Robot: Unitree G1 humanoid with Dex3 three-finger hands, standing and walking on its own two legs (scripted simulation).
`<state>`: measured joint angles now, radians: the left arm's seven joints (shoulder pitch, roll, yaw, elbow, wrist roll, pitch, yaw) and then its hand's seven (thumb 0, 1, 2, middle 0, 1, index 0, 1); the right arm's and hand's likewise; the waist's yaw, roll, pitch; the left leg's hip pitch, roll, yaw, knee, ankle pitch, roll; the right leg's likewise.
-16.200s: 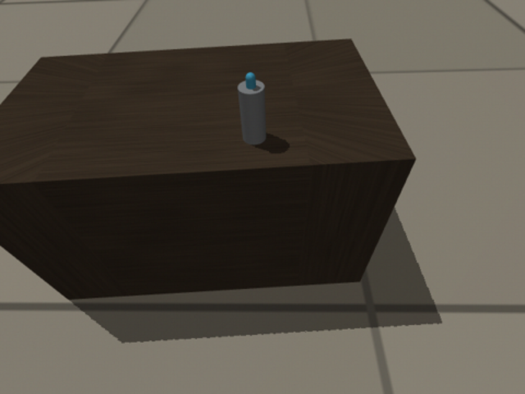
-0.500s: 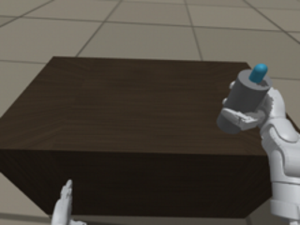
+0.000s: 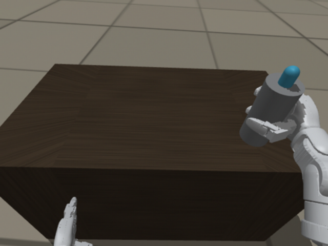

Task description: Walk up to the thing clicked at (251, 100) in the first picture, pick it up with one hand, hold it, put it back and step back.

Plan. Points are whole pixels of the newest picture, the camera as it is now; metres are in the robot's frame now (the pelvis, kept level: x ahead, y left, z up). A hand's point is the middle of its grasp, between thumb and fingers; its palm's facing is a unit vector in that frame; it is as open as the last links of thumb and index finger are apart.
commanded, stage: hold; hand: right
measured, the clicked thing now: (270, 107) +0.32 -0.17 +0.24
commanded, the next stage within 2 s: none
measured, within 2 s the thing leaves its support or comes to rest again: neither
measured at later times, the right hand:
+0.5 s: hand (265, 118) +0.32 -0.17 +0.21, palm faces +0.04 +1.00 -0.03, open 9.4 cm
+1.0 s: hand (263, 116) +0.32 -0.17 +0.22, palm faces +0.04 +1.00 -0.03, open 9.4 cm
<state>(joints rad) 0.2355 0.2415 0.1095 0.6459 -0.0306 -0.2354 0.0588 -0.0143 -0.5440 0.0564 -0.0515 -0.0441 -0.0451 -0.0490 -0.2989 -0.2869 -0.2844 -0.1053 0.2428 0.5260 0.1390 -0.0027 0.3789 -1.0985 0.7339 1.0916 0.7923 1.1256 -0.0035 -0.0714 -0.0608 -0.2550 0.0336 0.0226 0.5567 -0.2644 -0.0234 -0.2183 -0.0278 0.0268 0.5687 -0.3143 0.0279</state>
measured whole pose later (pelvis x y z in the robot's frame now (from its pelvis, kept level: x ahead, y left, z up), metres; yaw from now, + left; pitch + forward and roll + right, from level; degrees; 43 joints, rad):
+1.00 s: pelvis +0.00 +0.00 +0.00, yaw +0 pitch -3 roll +0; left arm 0.23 0.24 0.12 0.65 -0.03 -0.25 0.06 -0.01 -0.54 0.06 -0.05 -0.04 -0.05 -0.05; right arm -0.29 -0.28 -0.28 -0.13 0.24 0.55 0.12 0.00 0.38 -1.10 0.74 1.09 0.80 1.12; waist 0.00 -0.07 -0.06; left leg -0.25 0.03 0.03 0.56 -0.27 -0.02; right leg -0.22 -0.03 0.03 0.57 -0.31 0.03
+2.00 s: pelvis +0.00 +0.00 +0.00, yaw +0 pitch -3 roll +0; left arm 0.23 0.24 0.11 0.65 -0.03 -0.23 0.06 -0.01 -0.55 0.06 -0.05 -0.04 -0.04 -0.05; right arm -0.30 -0.27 -0.26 -0.13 0.23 0.57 0.10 0.00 0.38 -1.10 0.74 1.08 0.80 1.12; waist 0.00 -0.07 -0.06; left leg -0.25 0.03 0.02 0.56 -0.26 -0.02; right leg -0.21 -0.03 0.03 0.57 -0.31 0.03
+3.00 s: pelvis -0.02 +0.00 -0.01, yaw +2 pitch +5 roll +0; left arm 0.25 0.21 0.03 0.56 -0.01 -0.24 0.07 -0.01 -0.54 0.05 -0.06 -0.05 -0.06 -0.05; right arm -0.64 -0.35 -0.29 0.79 0.15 -0.05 0.13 0.00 0.37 -1.10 0.74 1.08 0.79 1.12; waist 0.08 0.00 -0.04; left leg -0.45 0.02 -0.01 0.60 -0.24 -0.03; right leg -0.40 -0.04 0.00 0.64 -0.31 0.03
